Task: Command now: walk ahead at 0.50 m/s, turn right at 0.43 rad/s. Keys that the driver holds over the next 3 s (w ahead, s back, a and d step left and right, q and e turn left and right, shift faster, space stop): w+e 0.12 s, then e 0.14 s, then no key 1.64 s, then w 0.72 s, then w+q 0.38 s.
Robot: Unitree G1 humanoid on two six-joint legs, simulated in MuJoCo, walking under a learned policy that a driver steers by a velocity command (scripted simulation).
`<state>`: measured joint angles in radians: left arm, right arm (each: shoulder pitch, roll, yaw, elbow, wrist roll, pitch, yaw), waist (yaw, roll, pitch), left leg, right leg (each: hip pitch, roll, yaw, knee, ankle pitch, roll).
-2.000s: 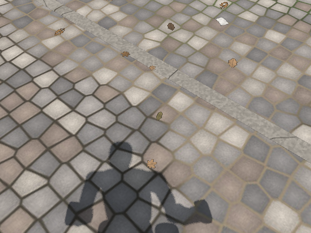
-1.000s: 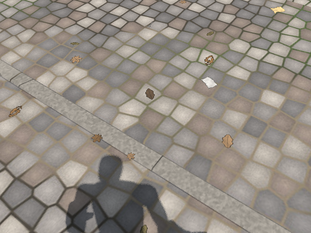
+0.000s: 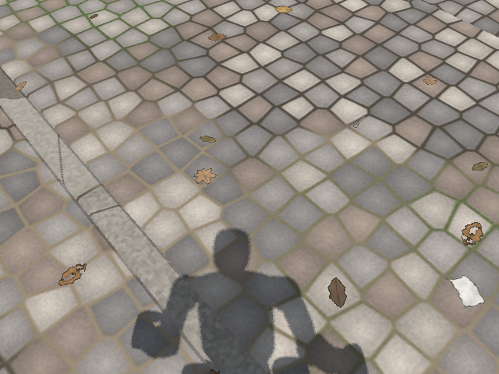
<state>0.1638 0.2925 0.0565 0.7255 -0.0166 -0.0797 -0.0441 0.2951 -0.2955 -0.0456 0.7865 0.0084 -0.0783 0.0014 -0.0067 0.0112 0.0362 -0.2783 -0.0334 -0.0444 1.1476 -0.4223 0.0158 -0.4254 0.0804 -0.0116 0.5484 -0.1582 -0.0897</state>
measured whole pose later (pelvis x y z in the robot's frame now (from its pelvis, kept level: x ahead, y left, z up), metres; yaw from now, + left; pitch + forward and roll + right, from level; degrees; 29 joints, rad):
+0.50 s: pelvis +0.24 +0.02 +0.00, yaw -14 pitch +1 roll +0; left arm 0.26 0.31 0.06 0.73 -0.01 0.04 0.03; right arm 0.09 -0.24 -0.02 0.69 -0.02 -0.06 0.01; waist 0.02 -0.03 0.05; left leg -0.42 -0.04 -0.02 0.49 -0.10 0.03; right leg -0.40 0.07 0.12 1.12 -0.55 0.06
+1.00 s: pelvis +0.29 -0.01 +0.01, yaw -15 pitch -1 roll +1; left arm 0.24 0.22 0.02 0.80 0.01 0.00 0.02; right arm 0.17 -0.24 -0.03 0.86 -0.01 -0.01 -0.01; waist -0.01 -0.01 0.02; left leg -0.29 -0.01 -0.02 0.54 -0.23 -0.01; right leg -0.20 0.00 0.05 0.56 -0.34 0.01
